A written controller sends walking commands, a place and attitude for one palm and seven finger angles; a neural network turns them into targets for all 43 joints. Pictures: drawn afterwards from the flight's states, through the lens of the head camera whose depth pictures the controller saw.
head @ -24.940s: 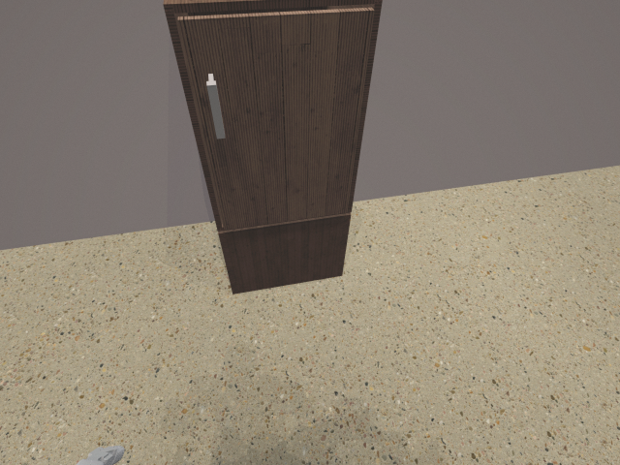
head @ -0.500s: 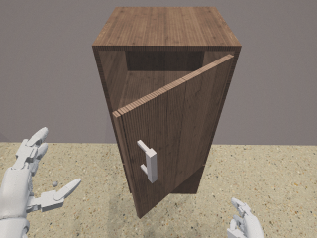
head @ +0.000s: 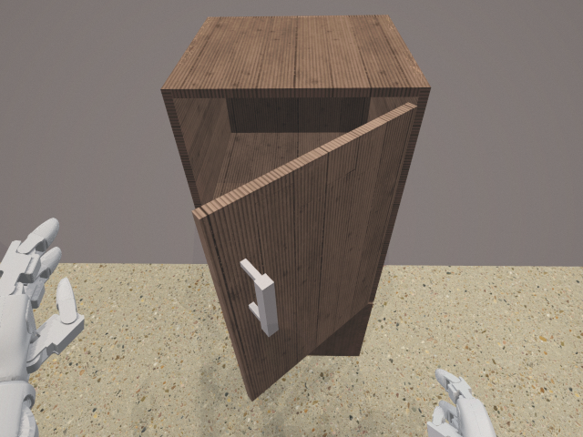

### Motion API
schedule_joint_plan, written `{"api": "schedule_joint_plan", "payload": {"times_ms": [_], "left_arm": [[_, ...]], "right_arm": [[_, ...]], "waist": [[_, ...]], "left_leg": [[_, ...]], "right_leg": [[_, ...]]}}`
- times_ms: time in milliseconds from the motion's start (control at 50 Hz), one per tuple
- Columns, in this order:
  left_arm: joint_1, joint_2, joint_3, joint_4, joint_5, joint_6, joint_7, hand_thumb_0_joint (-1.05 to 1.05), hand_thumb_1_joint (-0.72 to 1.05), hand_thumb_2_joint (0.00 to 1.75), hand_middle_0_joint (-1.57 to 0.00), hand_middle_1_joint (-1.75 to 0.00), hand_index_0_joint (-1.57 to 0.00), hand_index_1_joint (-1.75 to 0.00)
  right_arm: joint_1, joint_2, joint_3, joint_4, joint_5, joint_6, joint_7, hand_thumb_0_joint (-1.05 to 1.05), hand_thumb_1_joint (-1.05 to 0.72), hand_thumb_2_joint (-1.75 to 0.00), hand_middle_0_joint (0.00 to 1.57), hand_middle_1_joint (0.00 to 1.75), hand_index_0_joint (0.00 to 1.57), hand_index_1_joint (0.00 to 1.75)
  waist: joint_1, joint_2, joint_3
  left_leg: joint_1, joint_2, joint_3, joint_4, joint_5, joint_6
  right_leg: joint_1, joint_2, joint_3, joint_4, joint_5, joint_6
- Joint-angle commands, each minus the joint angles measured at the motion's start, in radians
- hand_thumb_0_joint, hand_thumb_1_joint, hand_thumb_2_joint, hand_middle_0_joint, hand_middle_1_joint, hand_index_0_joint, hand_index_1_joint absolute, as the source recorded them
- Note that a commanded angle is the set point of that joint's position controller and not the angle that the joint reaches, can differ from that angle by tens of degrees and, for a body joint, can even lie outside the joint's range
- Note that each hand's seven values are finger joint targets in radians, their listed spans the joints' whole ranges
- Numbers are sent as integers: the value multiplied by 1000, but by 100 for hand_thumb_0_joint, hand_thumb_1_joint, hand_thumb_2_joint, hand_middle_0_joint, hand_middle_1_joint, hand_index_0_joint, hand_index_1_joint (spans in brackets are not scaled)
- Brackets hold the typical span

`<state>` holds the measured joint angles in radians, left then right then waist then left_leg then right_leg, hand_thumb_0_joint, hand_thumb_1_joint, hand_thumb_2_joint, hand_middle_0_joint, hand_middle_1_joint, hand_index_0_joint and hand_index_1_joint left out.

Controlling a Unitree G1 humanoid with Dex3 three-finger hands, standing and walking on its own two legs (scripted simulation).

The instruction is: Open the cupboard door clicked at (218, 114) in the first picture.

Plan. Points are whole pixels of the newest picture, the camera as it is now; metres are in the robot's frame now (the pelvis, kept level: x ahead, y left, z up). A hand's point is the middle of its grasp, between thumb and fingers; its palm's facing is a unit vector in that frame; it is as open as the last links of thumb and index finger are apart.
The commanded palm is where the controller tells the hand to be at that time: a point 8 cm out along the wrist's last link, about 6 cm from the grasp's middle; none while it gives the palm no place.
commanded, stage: draw the hand back to the body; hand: left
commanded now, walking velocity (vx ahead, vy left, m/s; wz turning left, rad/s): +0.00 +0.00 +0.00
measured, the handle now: (259, 298) +0.30 +0.09 +0.04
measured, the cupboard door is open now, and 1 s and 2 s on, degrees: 41 41 41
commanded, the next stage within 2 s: step back with the hand held close in 0.12 s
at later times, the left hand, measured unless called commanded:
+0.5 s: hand (84, 324) +0.18 +0.25 +0.14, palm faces +0.33 -0.81 -0.49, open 7.4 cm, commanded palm +0.13 +0.30 +0.17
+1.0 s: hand out of the picture +0.06 +0.30 +0.15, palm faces +0.47 -0.74 -0.49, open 7.4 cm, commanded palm -0.01 +0.34 +0.17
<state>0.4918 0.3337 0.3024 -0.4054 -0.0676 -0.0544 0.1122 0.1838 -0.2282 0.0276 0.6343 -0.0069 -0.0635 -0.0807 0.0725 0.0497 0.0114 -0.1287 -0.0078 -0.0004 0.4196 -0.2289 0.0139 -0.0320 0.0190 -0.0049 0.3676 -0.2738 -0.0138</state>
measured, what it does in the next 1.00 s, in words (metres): shifts its weight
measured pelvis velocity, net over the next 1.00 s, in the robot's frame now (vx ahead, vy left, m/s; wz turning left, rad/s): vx -0.12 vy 0.03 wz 0.09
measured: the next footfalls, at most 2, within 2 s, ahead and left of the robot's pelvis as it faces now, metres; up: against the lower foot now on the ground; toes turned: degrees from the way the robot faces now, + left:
right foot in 1.54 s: -0.30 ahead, -0.09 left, +0.00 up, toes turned +3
left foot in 1.72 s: -0.19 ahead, +0.12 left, +0.00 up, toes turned -1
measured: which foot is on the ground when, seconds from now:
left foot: down 0.00-1.00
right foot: down 0.00-1.00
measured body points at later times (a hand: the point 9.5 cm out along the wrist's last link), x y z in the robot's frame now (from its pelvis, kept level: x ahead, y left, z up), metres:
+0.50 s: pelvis -0.02 +0.00 +0.00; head +0.00 -0.01 +0.45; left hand +0.16 +0.29 +0.16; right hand +0.17 -0.24 -0.09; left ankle +0.00 +0.11 -0.74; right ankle -0.04 -0.11 -0.74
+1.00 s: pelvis -0.12 +0.03 -0.02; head -0.10 +0.04 +0.43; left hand +0.03 +0.34 +0.18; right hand +0.06 -0.20 -0.10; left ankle +0.00 +0.12 -0.74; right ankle -0.08 -0.10 -0.74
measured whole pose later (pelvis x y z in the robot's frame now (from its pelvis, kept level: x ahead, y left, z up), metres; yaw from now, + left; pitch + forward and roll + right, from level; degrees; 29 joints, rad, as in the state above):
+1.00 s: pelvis -0.12 +0.03 -0.02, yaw +5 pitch -1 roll -2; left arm 0.53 0.41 0.42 -0.53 -0.01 -0.18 0.14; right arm 0.22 -0.21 0.00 0.55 0.00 -0.04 -0.08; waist 0.00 0.01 0.06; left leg -0.46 -0.01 0.01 0.58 -0.19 0.06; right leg -0.29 0.04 0.02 0.58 -0.27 0.01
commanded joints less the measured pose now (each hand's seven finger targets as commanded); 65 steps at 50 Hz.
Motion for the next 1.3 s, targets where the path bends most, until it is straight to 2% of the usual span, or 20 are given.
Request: {"api": "schedule_joint_plan", "payload": {"times_ms": [0,200,220,240,260,320,440,540,640,820,900,960,1000,1040,1080,1100,1140,1160,1180,1280], "left_arm": [[-94,220,156,-246,3,-86,21,0,90,90,-20,-30,-20,-30],[-101,188,130,-175,-5,-89,7,0,90,90,-20,-30,-20,-30],[-191,209,130,-231,-2,-98,10,0,90,90,-20,-30,-20,-30],[-335,376,291,-264,15,-149,28,0,90,90,-20,-30,-20,-30],[-167,272,218,-163,8,-149,14,0,90,90,-20,-30,-20,-30],[-20,212,161,-160,14,-124,0,0,90,90,-20,-30,-20,-30],[48,273,215,-283,13,-123,16,0,90,90,-20,-30,-20,-30],[70,306,253,-324,8,-125,34,0,90,90,-20,-30,-20,-30],[97,276,239,-293,9,-132,40,0,90,90,-20,-30,-20,-30],[19,244,235,-300,56,-181,49,0,90,90,-20,-30,-20,-30],[-5,258,254,-345,68,-196,51,0,90,90,-20,-30,-20,-30],[45,281,269,-363,48,-210,52,0,90,90,-20,-30,-20,-30],[44,271,239,-369,30,-213,59,0,90,90,-20,-30,-20,-30],[-1,252,218,-356,37,-208,70,0,90,90,-20,-30,-20,-30],[-35,262,224,-337,39,-191,73,0,90,90,-20,-30,-20,-30],[-76,269,218,-349,37,-190,72,0,90,90,-20,-30,-20,-30],[-134,288,238,-380,58,-211,81,0,90,90,-20,-30,-20,-30],[-114,288,265,-352,49,-218,87,0,90,90,-20,-30,-20,-30],[-58,264,252,-291,45,-226,77,0,90,90,-20,-30,-20,-30],[10,229,216,-402,25,-197,65,0,90,90,-20,-30,-20,-30]], "right_arm": [[-144,-95,-37,-165,3,-70,-18,0,-90,-90,20,30,20,30],[-149,-100,-46,-155,4,-66,-19,0,-90,-90,20,30,20,30],[-155,-102,-43,-155,4,-71,-20,0,-90,-90,20,30,20,30],[-118,-101,-28,-191,22,-55,-17,0,-90,-90,20,30,20,30],[-135,-104,-43,-163,13,-43,-18,0,-90,-90,20,30,20,30],[-129,-110,-56,-188,11,-5,-9,0,-90,-90,20,30,20,30],[-127,-113,-73,-222,19,38,-17,0,-90,-90,20,30,20,30],[-128,-109,-80,-244,24,51,-24,0,-90,-90,20,30,20,30],[-119,-119,-84,-249,24,46,-22,0,-90,-90,20,30,20,30],[-106,-147,-82,-262,17,-5,-20,0,-90,-90,20,30,20,30],[-93,-136,-87,-260,14,-30,-17,0,-90,-90,20,30,20,30],[-79,-108,-86,-249,7,-44,-8,0,-90,-90,20,30,20,30],[-38,-101,-95,-198,15,-45,3,0,-90,-90,20,30,20,30],[-41,-95,-95,-166,6,-41,2,0,-90,-90,20,30,20,30],[-52,-84,-80,-168,3,-40,-4,0,-90,-90,20,30,20,30],[-67,-96,-71,-169,7,-42,-13,0,-90,-90,20,30,20,30],[-130,-139,-80,-179,-1,-65,-37,0,-90,-90,20,30,20,30],[-72,-88,-78,-161,-16,-86,-34,0,-90,-90,20,30,20,30],[-69,-92,-84,-144,-16,-100,-18,0,-90,-90,20,30,20,30],[-88,-101,-103,-153,-2,-104,21,0,-90,-90,20,30,20,30]], "waist": [[1,35,-85],[-4,-18,-34],[-10,5,-51],[-43,56,39],[-47,-40,15],[-51,-88,-61],[-51,-3,-218],[-49,2,-219],[-53,37,-165],[-62,118,-31],[-55,133,-68],[-71,10,-57],[-82,-187,-110],[-89,-215,-104],[-96,-198,-61],[-100,-113,-19],[-74,294,-4],[-73,229,-57],[-76,171,-134],[-71,86,-173]], "left_leg": [[91,16,10,-31,233,11],[95,18,14,-39,187,18],[104,14,14,-39,183,19],[42,24,-14,-9,126,29],[39,27,-30,25,153,34],[58,30,-1,57,254,32],[83,60,10,62,483,26],[36,79,-16,44,489,22],[-73,98,-51,-10,320,27],[-563,174,-181,-209,-478,90],[-613,185,-196,-208,-509,97],[-398,76,-97,9,-351,44],[-70,-8,-14,390,-140,-22],[-40,-8,-24,538,-137,-19],[-78,31,-41,293,-126,-10],[-97,45,-57,78,-74,-4],[-335,308,-338,-179,34,88],[-281,355,-353,-177,165,137],[-315,375,-337,-217,-30,135],[-148,306,-221,-162,54,134]], "right_leg": [[-69,-15,-6,-69,258,-3],[-99,-13,5,-101,208,6],[-97,-15,8,-103,207,6],[-186,-58,70,-148,246,8],[-200,-74,78,-146,295,14],[-175,-92,55,-98,468,43],[-103,-84,28,4,609,40],[-113,-63,27,42,525,29],[-127,-43,30,50,331,27],[30,22,33,201,-26,32],[78,45,21,294,3,20],[-196,-48,179,52,-108,-39],[-533,-227,343,-128,-173,-131],[-587,-287,340,-123,-21,-157],[-509,-230,237,-31,113,-93],[-486,-152,178,58,94,-40],[-321,28,34,449,-104,34],[-358,44,75,613,-223,25],[-284,50,104,740,-239,25],[-373,42,58,718,-194,41]]}}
